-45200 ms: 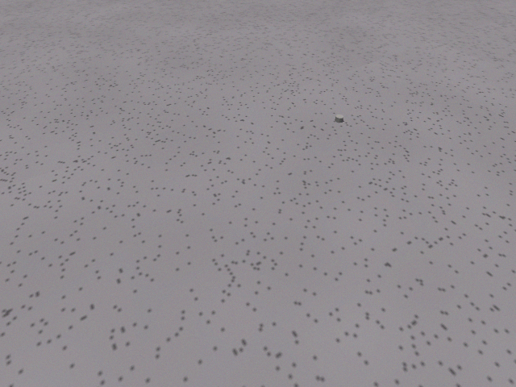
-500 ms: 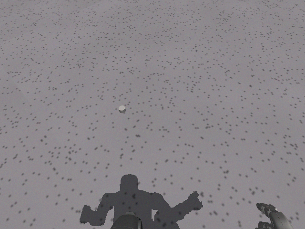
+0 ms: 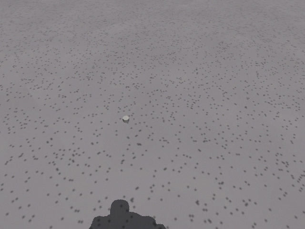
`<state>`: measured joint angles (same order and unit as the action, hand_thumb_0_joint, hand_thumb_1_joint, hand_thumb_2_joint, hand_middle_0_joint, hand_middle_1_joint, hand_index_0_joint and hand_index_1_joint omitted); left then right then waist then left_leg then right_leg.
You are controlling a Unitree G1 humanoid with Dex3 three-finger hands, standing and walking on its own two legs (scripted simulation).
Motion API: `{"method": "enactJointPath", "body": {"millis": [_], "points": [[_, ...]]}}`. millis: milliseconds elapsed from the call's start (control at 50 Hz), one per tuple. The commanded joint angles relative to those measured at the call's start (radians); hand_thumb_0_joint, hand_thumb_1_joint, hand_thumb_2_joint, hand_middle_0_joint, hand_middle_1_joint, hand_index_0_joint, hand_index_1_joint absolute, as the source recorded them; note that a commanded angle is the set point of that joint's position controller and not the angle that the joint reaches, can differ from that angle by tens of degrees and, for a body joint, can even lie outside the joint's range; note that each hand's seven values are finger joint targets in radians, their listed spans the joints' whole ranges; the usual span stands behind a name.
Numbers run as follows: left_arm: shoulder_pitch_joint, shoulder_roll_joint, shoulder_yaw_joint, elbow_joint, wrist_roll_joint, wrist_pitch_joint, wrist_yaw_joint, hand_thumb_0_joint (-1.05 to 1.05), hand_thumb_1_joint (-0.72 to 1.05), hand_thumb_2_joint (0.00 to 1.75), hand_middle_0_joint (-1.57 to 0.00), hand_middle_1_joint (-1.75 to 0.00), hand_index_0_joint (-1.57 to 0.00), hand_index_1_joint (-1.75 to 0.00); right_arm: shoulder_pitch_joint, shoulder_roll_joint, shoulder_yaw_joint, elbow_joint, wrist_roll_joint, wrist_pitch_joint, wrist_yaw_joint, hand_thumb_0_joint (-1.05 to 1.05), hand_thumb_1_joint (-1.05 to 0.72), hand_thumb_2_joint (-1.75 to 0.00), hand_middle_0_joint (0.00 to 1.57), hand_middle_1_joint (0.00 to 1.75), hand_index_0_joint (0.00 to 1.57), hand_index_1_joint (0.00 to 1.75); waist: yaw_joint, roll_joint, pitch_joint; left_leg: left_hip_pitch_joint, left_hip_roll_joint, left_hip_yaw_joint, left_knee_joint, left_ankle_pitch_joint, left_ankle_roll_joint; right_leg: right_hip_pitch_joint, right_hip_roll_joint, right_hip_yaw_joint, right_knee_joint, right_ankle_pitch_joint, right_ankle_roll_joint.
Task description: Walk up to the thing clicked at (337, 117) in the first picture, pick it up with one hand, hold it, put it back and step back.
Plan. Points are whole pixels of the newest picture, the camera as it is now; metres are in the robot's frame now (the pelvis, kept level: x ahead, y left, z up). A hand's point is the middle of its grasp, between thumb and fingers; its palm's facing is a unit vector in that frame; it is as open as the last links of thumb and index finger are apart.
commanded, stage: step back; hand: left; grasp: from above
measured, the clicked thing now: (126, 119) +1.11 +0.21 -0.75
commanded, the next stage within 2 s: stand in 0.68 s
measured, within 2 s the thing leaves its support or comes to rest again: neither
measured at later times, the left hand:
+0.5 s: hand out of the picture +0.14 +0.26 -0.15, palm faces +0.01 -0.94 -0.34, open 7.4 cm
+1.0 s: hand out of the picture +0.14 +0.24 -0.14, palm faces -0.03 -0.94 -0.33, open 7.4 cm
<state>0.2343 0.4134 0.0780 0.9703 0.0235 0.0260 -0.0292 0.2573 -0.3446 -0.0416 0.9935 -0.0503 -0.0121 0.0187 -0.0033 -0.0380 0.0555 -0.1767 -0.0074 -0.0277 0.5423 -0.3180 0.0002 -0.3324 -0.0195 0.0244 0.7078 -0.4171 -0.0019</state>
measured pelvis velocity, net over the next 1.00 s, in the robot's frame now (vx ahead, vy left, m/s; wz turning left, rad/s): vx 0.04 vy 0.00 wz -0.01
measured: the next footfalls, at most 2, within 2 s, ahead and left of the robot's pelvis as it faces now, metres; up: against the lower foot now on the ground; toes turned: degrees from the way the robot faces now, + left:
none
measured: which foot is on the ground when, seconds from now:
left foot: down 0.00-1.00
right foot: down 0.00-1.00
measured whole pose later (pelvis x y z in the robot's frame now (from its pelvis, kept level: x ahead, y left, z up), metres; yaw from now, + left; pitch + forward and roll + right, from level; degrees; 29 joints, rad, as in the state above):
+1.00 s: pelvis +0.04 +0.00 +0.02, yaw -1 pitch -3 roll +0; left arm 0.06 0.34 0.00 1.12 0.00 -0.01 0.00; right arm 0.07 -0.34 -0.02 1.13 -0.01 -0.01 0.01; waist -0.01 0.00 0.07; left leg -0.06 0.00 0.01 0.30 -0.19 0.00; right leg -0.11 -0.01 0.02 0.33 -0.17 0.01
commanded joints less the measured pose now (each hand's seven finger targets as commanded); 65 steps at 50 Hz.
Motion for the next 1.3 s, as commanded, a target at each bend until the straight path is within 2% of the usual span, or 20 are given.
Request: {"method": "enactJointPath", "body": {"millis": [0,20,40,60,80,120,200,220,240,260,280,340,400,620,680,760,840,920,1080,1280], "points": [[-0.043,0.149,0.037,-0.058,0.008,-0.057,0.015,0.0,0.9,0.9,-0.2,-0.3,-0.2,-0.3,-0.116,-0.257,-0.058,-0.098,0.014,-0.011,-0.019,0.0,-0.9,-0.9,0.2,0.3,0.2,0.3,0.03,0.178,0.021,-0.211,0.158,-0.159,-0.144,-0.188,0.09,0.221,0.048,-0.042,-0.268,0.115,-0.021],[-0.026,0.161,0.041,-0.053,0.013,-0.063,0.022,0.0,0.9,0.9,-0.2,-0.3,-0.2,-0.3,-0.1,-0.228,-0.049,-0.101,0.018,-0.009,-0.021,0.0,-0.9,-0.9,0.2,0.3,0.2,0.3,0.038,0.137,0.005,-0.243,0.128,-0.127,-0.068,-0.135,0.068,0.297,0.034,0.006,-0.314,0.131,-0.032],[-0.003,0.204,0.048,-0.049,0.018,-0.071,0.031,0.0,0.9,0.9,-0.2,-0.3,-0.2,-0.3,-0.11,-0.188,-0.038,-0.111,0.026,-0.011,-0.02,0.0,-0.9,-0.9,0.2,0.3,0.2,0.3,0.053,0.009,-0.025,-0.357,0.056,-0.086,0.058,-0.172,0.028,0.34,-0.098,0.246,-0.35,0.041,-0.083],[0.01,0.269,0.06,-0.04,0.014,-0.076,0.028,0.0,0.9,0.9,-0.2,-0.3,-0.2,-0.3,-0.103,-0.192,-0.04,-0.107,0.026,-0.008,-0.026,0.0,-0.9,-0.9,0.2,0.3,0.2,0.3,0.054,-0.089,-0.017,-0.329,-0.014,-0.025,0.216,-0.254,0.015,0.235,-0.246,0.435,-0.449,-0.224,-0.165],[-0.045,0.279,0.062,-0.067,0.016,-0.079,0.027,0.0,0.9,0.9,-0.2,-0.3,-0.2,-0.3,-0.07,-0.218,-0.051,-0.09,0.022,-0.009,-0.027,0.0,-0.9,-0.9,0.2,0.3,0.2,0.3,0.034,-0.086,0.009,-0.273,0.009,-0.031,0.295,-0.256,0.003,0.131,-0.328,0.504,-0.467,-0.257,-0.232],[-0.075,0.238,0.05,-0.081,0.008,-0.082,0.032,0.0,0.9,0.9,-0.2,-0.3,-0.2,-0.3,-0.051,-0.216,-0.051,-0.073,0.022,-0.018,-0.026,0.0,-0.9,-0.9,0.2,0.3,0.2,0.3,0.023,-0.047,0.03,-0.27,0.036,-0.056,0.266,-0.226,0.009,0.116,-0.289,0.408,-0.422,-0.081,-0.214],[-0.143,0.185,0.015,-0.084,0.004,-0.066,0.026,0.0,0.9,0.9,-0.2,-0.3,-0.2,-0.3,0.01,-0.192,-0.055,-0.022,0.016,-0.032,-0.025,0.0,-0.9,-0.9,0.2,0.3,0.2,0.3,-0.027,-0.088,-0.043,0.04,0.016,-0.006,-0.087,0.027,0.016,-0.031,-0.15,0.157,-0.286,0.131,-0.102],[-0.148,0.145,-0.001,-0.088,0.0,-0.064,0.025,0.0,0.9,0.9,-0.2,-0.3,-0.2,-0.3,-0.004,-0.215,-0.06,-0.026,0.009,-0.036,-0.03,0.0,-0.9,-0.9,0.2,0.3,0.2,0.3,-0.031,-0.02,-0.054,0.071,0.089,-0.115,-0.162,0.041,0.035,-0.063,-0.109,0.104,-0.214,0.203,-0.069],[-0.132,0.1,-0.013,-0.081,-0.016,-0.059,0.021,0.0,0.9,0.9,-0.2,-0.3,-0.2,-0.3,-0.067,-0.254,-0.058,-0.04,0.01,-0.044,-0.031,0.0,-0.9,-0.9,0.2,0.3,0.2,0.3,-0.001,0.105,-0.052,0.01,0.224,-0.312,-0.26,-0.04,0.085,-0.057,-0.025,0.044,-0.137,0.145,-0.024],[-0.126,0.137,0.0,-0.056,-0.019,-0.055,0.025,0.0,0.9,0.9,-0.2,-0.3,-0.2,-0.3,-0.132,-0.29,-0.058,-0.048,0.015,-0.042,-0.027,0.0,-0.9,-0.9,0.2,0.3,0.2,0.3,0.027,0.116,-0.001,-0.112,0.283,-0.337,-0.27,-0.114,0.141,0.02,0.007,0.004,-0.112,0.017,-0.015],[-0.12,0.145,0.002,-0.044,-0.011,-0.059,0.027,0.0,0.9,0.9,-0.2,-0.3,-0.2,-0.3,-0.168,-0.28,-0.056,-0.047,0.016,-0.04,-0.024,0.0,-0.9,-0.9,0.2,0.3,0.2,0.3,0.037,0.1,0.005,-0.129,0.272,-0.286,-0.243,-0.061,0.144,0.078,-0.001,0.009,-0.139,0.034,-0.017],[-0.106,0.153,-0.001,-0.017,-0.016,-0.078,0.032,0.0,0.9,0.9,-0.2,-0.3,-0.2,-0.3,-0.168,-0.233,-0.038,-0.031,0.023,-0.042,-0.027,0.0,-0.9,-0.9,0.2,0.3,0.2,0.3,0.032,0.14,-0.082,-0.037,0.149,-0.098,-0.109,0.384,0.049,0.189,-0.058,0.065,-0.238,0.4,-0.036],[-0.125,0.168,0.002,-0.01,-0.019,-0.08,0.039,0.0,0.9,0.9,-0.2,-0.3,-0.2,-0.3,-0.134,-0.214,-0.038,-0.01,0.037,-0.035,-0.036,0.0,-0.9,-0.9,0.2,0.3,0.2,0.3,0.012,0.089,-0.151,0.023,0.112,-0.04,-0.058,0.476,0.024,0.242,-0.092,0.083,-0.215,0.586,-0.053],[-0.187,0.162,-0.007,0.009,-0.01,-0.067,0.046,0.0,0.9,0.9,-0.2,-0.3,-0.2,-0.3,-0.218,-0.202,-0.039,0.016,0.032,-0.019,-0.033,0.0,-0.9,-0.9,0.2,0.3,0.2,0.3,0.01,0.021,-0.112,0.03,0.121,-0.032,-0.119,0.341,0.038,0.213,-0.096,0.09,-0.268,0.505,-0.044],[-0.195,0.123,-0.028,0.039,-0.026,-0.063,0.043,0.0,0.9,0.9,-0.2,-0.3,-0.2,-0.3,-0.237,-0.214,-0.027,0.029,0.043,-0.026,-0.03,0.0,-0.9,-0.9,0.2,0.3,0.2,0.3,0.008,0.059,-0.128,0.098,0.144,-0.07,-0.184,0.466,0.033,0.246,-0.098,0.075,-0.298,0.567,-0.028],[-0.216,0.142,-0.033,0.058,-0.018,-0.063,0.046,0.0,0.9,0.9,-0.2,-0.3,-0.2,-0.3,-0.246,-0.204,-0.021,0.044,0.046,-0.024,-0.029,0.0,-0.9,-0.9,0.2,0.3,0.2,0.3,0.0,0.029,-0.129,0.138,0.139,-0.057,-0.214,0.467,0.022,0.261,-0.104,0.068,-0.342,0.582,-0.021],[-0.225,0.138,-0.038,0.078,-0.02,-0.062,0.042,0.0,0.9,0.9,-0.2,-0.3,-0.2,-0.3,-0.259,-0.211,-0.017,0.062,0.044,-0.021,-0.025,0.0,-0.9,-0.9,0.2,0.3,0.2,0.3,0.005,0.049,-0.088,0.103,0.135,-0.057,-0.268,0.32,0.014,0.256,-0.098,0.074,-0.394,0.436,-0.013],[-0.222,0.145,-0.04,0.092,-0.018,-0.067,0.041,0.0,0.9,0.9,-0.2,-0.3,-0.2,-0.3,-0.254,-0.209,-0.017,0.076,0.046,-0.026,-0.024,0.0,-0.9,-0.9,0.2,0.3,0.2,0.3,0.001,0.047,-0.119,0.146,0.14,-0.052,-0.272,0.354,0.011,0.265,-0.107,0.079,-0.404,0.481,-0.017],[-0.202,0.142,-0.045,0.11,-0.017,-0.065,0.038,0.0,0.9,0.9,-0.2,-0.3,-0.2,-0.3,-0.237,-0.208,-0.011,0.094,0.043,-0.02,-0.019,0.0,-0.9,-0.9,0.2,0.3,0.2,0.3,0.002,0.043,-0.062,0.101,0.132,-0.058,-0.309,0.18,0.012,0.21,-0.101,0.087,-0.445,0.313,-0.014],[-0.185,0.154,-0.044,0.114,-0.018,-0.064,0.037,0.0,0.9,0.9,-0.2,-0.3,-0.2,-0.3,-0.198,-0.212,-0.006,0.102,0.039,-0.018,-0.019,0.0,-0.9,-0.9,0.2,0.3,0.2,0.3,-0.003,0.036,-0.046,0.074,0.131,-0.062,-0.308,0.146,0.014,0.204,-0.101,0.098,-0.449,0.284,-0.018]]}}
